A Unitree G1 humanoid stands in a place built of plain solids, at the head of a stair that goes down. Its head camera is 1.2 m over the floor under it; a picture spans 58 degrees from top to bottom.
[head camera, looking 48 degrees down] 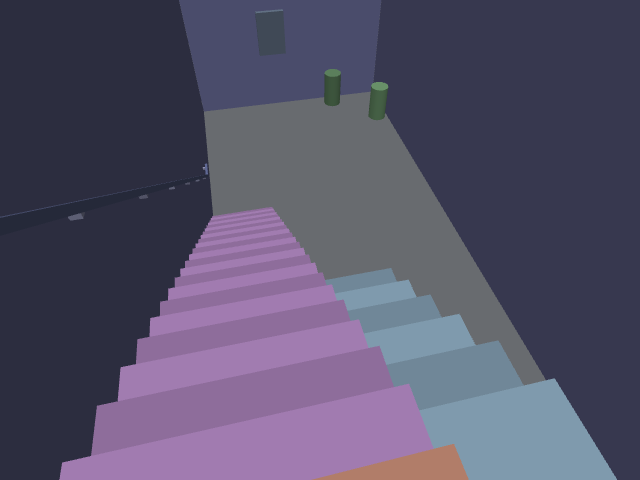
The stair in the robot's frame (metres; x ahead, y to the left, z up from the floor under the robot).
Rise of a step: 0.19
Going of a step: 0.25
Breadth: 1.09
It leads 13 degrees to the left of straight ahead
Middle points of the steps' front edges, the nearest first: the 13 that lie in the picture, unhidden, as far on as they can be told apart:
0.49 0.23 -0.19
0.73 0.29 -0.39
0.98 0.34 -0.58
1.22 0.40 -0.77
1.46 0.46 -0.97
1.71 0.51 -1.16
1.95 0.57 -1.36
2.20 0.62 -1.55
2.44 0.68 -1.75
2.68 0.73 -1.94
2.93 0.79 -2.13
3.17 0.84 -2.32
3.41 0.90 -2.52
